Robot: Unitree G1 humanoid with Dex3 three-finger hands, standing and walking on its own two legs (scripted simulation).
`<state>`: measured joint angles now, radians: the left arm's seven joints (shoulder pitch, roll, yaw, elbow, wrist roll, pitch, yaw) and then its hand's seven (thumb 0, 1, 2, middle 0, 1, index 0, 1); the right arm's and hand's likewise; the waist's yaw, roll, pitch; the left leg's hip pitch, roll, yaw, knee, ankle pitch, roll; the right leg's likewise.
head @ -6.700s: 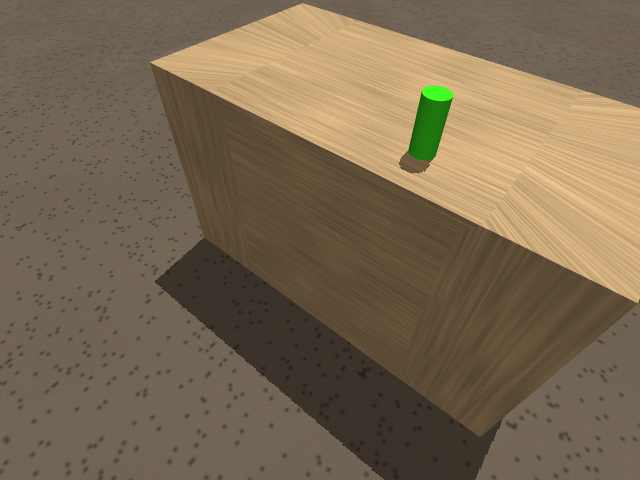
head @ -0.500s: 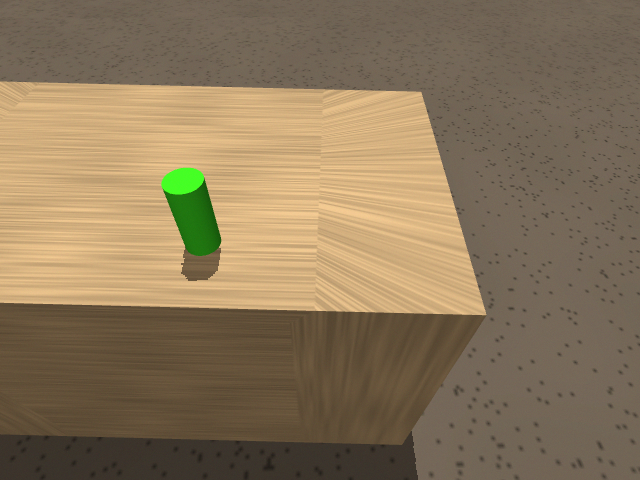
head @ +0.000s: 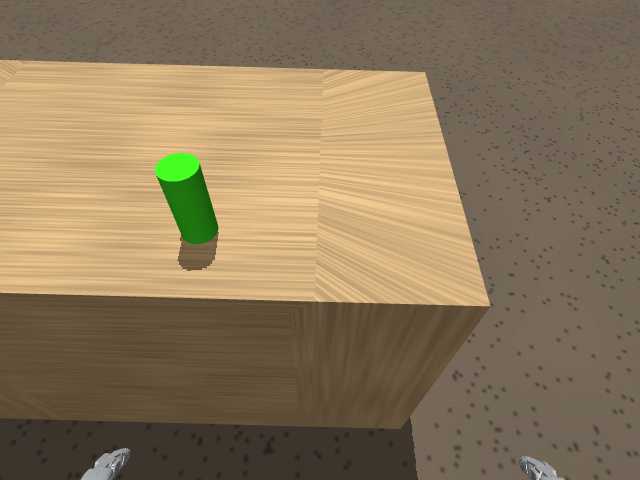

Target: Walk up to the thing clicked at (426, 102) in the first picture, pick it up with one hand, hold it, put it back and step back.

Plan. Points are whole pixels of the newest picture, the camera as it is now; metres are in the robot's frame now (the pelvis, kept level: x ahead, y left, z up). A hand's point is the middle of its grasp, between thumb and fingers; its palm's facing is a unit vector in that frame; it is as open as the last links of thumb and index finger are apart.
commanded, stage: rise first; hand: left
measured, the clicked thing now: (189, 201) +0.49 +0.21 +0.04
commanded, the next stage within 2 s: go down in 1.74 s
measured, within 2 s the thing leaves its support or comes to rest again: neither
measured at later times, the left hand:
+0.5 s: hand (105, 417) +0.20 +0.27 -0.03, palm faces +0.29 -0.89 -0.35, open 16.8 cm
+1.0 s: hand (50, 416) +0.17 +0.27 +0.07, palm faces +0.34 -0.84 -0.41, open 17.6 cm
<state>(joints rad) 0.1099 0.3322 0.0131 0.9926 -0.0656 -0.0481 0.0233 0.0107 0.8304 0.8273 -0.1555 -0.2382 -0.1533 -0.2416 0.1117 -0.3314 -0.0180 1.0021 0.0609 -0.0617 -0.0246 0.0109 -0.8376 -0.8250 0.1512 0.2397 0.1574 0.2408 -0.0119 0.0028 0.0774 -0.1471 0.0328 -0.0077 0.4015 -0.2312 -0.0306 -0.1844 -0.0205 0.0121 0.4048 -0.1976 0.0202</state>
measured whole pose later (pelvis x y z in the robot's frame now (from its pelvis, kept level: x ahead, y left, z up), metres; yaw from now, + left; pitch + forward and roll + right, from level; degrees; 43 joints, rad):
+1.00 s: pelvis -0.01 +0.00 +0.00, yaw +1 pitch -5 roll +0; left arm 0.45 0.33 0.27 -0.06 -0.05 -0.18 0.04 -0.01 -0.56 0.01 -0.04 -0.04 -0.05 -0.05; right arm 0.23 -0.25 -0.16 0.67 0.01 -0.11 -0.05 -0.01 0.50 -0.02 0.05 0.05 0.06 0.05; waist 0.05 0.06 0.05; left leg -0.10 0.03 -0.03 0.41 -0.23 -0.03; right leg -0.12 -0.03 -0.01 0.41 -0.20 0.02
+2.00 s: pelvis +0.00 +0.00 +0.00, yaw +2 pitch -4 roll +0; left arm 0.43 0.34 0.38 -0.21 -0.07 -0.36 -0.03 -0.01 -0.61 0.06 -0.06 -0.06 -0.05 -0.08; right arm 0.22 -0.23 -0.19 0.69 0.01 -0.13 -0.02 -0.01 0.49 -0.05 0.05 0.05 0.06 0.05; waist 0.05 0.05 0.03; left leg -0.14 0.02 -0.04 0.46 -0.26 -0.02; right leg -0.16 -0.04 -0.02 0.46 -0.23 0.03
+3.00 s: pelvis -0.01 +0.01 -0.01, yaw +2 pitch +2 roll -1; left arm -0.48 0.70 0.55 0.84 -0.25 0.00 -0.58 -0.01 -0.54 0.09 -0.03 -0.03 -0.03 -0.04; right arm 0.20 -0.23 0.02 0.73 0.02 -0.21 -0.15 -0.01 0.53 -0.05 0.05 0.05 0.06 0.05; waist -0.03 0.00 -0.08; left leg -0.28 0.02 -0.03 0.50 -0.26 -0.01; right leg -0.29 -0.04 -0.01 0.46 -0.21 0.04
